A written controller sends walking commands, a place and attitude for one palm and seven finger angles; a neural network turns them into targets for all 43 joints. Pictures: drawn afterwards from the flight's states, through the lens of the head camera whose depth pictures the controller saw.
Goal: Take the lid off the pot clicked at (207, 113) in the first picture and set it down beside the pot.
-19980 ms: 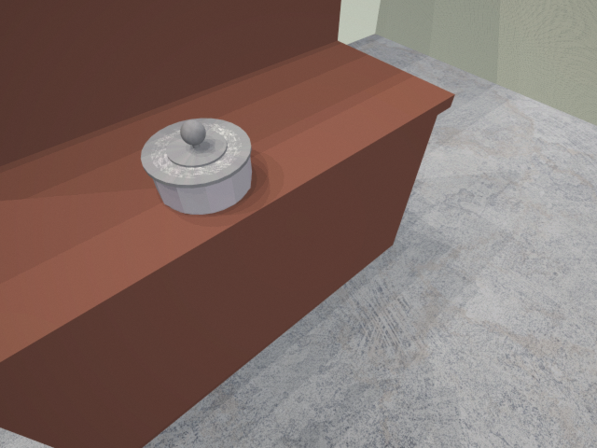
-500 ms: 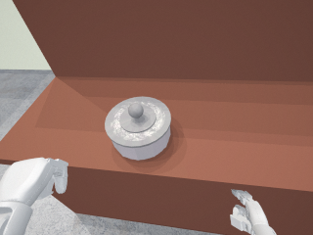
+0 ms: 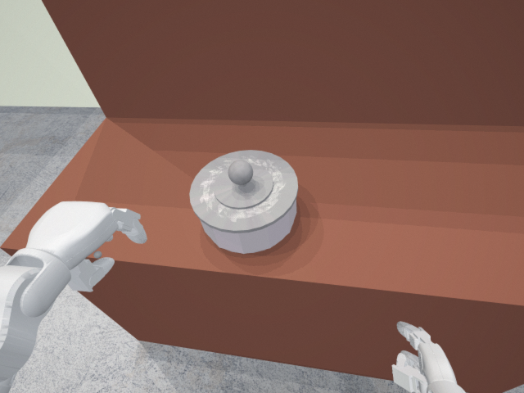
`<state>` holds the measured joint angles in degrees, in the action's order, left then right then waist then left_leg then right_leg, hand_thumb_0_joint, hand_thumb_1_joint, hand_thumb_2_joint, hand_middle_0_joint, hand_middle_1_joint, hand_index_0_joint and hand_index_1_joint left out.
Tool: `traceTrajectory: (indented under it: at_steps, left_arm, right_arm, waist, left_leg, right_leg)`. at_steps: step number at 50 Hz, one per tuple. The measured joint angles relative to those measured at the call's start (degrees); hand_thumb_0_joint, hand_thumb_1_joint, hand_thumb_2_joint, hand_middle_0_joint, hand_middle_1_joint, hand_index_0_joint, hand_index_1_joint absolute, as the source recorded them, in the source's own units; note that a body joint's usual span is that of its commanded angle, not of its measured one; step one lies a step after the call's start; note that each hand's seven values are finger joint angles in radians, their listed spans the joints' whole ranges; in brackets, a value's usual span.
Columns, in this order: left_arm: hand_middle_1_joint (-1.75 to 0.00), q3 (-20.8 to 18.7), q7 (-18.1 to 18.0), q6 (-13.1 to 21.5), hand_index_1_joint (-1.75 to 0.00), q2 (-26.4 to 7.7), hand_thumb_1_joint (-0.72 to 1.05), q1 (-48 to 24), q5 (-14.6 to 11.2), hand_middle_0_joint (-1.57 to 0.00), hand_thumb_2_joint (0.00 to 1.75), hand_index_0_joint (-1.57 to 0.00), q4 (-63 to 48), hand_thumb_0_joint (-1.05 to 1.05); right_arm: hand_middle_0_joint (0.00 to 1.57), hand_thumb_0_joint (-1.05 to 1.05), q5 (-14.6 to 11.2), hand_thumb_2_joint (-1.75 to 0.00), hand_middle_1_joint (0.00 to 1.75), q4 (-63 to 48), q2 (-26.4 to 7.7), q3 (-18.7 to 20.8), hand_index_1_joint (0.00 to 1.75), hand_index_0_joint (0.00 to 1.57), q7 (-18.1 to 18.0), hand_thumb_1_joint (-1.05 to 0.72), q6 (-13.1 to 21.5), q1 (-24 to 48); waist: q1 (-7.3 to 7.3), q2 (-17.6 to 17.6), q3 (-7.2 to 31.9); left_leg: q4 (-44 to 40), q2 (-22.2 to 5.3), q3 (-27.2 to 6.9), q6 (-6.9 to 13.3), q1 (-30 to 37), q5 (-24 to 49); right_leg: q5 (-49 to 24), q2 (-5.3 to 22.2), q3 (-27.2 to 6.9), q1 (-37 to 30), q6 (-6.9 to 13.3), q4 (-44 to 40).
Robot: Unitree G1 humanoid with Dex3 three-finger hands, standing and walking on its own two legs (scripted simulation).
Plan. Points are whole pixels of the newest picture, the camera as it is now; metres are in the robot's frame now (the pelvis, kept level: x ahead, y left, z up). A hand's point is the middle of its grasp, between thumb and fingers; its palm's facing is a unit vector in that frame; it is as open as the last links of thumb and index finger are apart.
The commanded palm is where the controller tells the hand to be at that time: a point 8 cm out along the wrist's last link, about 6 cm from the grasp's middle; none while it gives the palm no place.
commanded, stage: reach forward and open the fingers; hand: left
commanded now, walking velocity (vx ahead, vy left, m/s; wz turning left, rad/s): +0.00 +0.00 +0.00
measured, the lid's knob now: (240, 172) +0.47 +0.10 +0.07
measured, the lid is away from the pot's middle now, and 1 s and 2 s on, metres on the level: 0.00 0.00 0.00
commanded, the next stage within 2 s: move the open hand above the knob in 0.36 s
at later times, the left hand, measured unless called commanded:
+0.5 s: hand (94, 210) +0.30 +0.26 +0.16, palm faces -0.11 +0.00 -0.99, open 10.3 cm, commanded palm +0.28 +0.25 +0.22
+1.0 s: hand (148, 184) +0.35 +0.20 +0.16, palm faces -0.16 -0.01 -0.99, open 10.3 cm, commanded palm +0.33 +0.20 +0.22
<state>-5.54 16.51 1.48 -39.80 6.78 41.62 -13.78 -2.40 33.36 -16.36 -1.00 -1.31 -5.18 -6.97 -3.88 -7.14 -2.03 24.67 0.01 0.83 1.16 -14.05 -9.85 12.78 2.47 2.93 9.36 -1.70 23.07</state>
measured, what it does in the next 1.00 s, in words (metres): stands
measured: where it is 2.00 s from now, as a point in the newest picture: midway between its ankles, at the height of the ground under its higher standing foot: outside the picture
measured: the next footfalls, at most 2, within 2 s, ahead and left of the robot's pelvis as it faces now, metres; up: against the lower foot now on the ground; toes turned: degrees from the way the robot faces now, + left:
none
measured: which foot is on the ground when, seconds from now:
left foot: down 0.00-1.00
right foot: down 0.00-1.00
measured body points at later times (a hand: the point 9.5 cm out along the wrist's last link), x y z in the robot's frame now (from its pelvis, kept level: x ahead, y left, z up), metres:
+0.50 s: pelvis -0.01 +0.01 +0.00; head +0.01 -0.03 +0.45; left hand +0.30 +0.26 +0.22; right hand +0.22 -0.19 -0.10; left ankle +0.04 +0.11 -0.74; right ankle -0.01 -0.14 -0.74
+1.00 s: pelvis +0.00 +0.00 +0.00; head +0.02 -0.05 +0.44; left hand +0.35 +0.20 +0.22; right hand +0.21 -0.22 -0.11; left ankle +0.04 +0.11 -0.74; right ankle -0.01 -0.14 -0.74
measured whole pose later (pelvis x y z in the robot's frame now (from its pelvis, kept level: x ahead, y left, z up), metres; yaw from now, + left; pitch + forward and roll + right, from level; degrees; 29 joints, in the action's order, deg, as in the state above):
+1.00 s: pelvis +0.00 +0.00 +0.00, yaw +0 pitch +0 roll +0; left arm 6.4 24.7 -9.9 -36.3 -21.9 45.3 -1.9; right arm -3.7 32.8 -16.6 -2.4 0.7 -6.5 -5.4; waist -2.1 -6.7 -1.1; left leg 25.5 0.7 1.0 1.2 -15.4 -10.3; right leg 14.6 3.2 2.7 11.9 -1.6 26.4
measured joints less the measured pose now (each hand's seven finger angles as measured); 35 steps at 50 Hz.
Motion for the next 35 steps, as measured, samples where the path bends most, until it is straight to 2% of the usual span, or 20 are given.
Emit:
traceTrajectory:
  at_steps: [7, 13, 21, 28, 35]
  left_arm:
    - [-0.26, 1.64, 1.28, -1.47, -0.25, -0.25, -0.16, -5.0, 0.66, -0.87, 1.31, -0.88, 0.86, 0.0]
    - [-0.14, 2.36, 2.35, -3.6, -0.13, -0.22, -0.26, -9.19, 0.61, -0.84, 1.37, -0.84, 1.96, 0.0]
    - [-0.1, 4.41, 4.33, -5.16, -0.09, -0.8, -0.31, -14.68, 1.37, -0.83, 1.41, -0.83, 3.4, 0.0]
    - [-0.09, 5.08, 6.31, -8.05, -0.08, -0.33, -0.33, -18.63, 1.35, -0.83, 1.44, -0.83, 5.12, 0.0]
    - [-0.09, 8.59, 7.81, -9.26, -0.08, 0.76, -0.34, -22.43, 2.23, -0.83, 1.46, -0.83, 7.03, 0.0]
  right_arm:
    - [0.2, 0.01, -0.11, -0.9, 0.3, -0.33, 0.28, -0.56, 0.3, 0.2, 0.61, -0.9, 0.01, 0.92]
    - [0.2, 0.01, -0.39, -0.9, 0.3, -0.93, 0.49, -1.0, 0.3, 0.2, 1.15, -0.9, -0.27, 1.74]
    - [0.2, 0.01, -0.47, -0.9, 0.3, -1.01, 0.64, -1.56, 0.3, 0.2, 0.98, -0.9, -0.35, 2.44]
    - [0.2, 0.01, -0.85, -0.9, 0.3, -1.16, 0.31, -1.56, 0.3, 0.2, 1.36, -0.9, -0.57, 2.41]
    - [0.2, 0.01, -0.97, -0.9, 0.3, -0.77, 0.0, -1.57, 0.3, 0.2, 1.15, -0.9, -0.77, 2.46]
  waist:
    - [0.06, 0.31, 0.02]
    - [-0.16, 0.46, 0.28]
    - [-0.41, 0.7, 0.44]
    - [-0.16, 0.49, 0.65]
    - [0.27, 0.57, 0.28]
  left_leg:
    - [-0.43, 0.66, 0.54, 0.63, -0.11, 0.53]
    - [-0.41, 1.08, 0.68, 0.98, -0.55, 0.74]
    - [-0.13, 1.36, 0.42, 1.11, -0.96, 0.75]
    - [0.25, 1.34, 0.14, 1.01, -1.5, 0.64]
    - [0.54, 1.21, -0.03, 0.75, -1.55, 0.39]
  right_leg:
    - [-0.43, 0.69, -0.5, 0.43, -0.52, 0.0]
    - [-0.52, 1.11, -0.62, 0.95, -0.75, 0.27]
    - [-0.31, 1.38, -0.36, 1.29, -0.77, 0.71]
    - [-0.07, 1.34, -0.11, 1.77, -0.71, 1.15]
    - [0.44, 1.23, 0.03, 1.96, -0.53, 1.86]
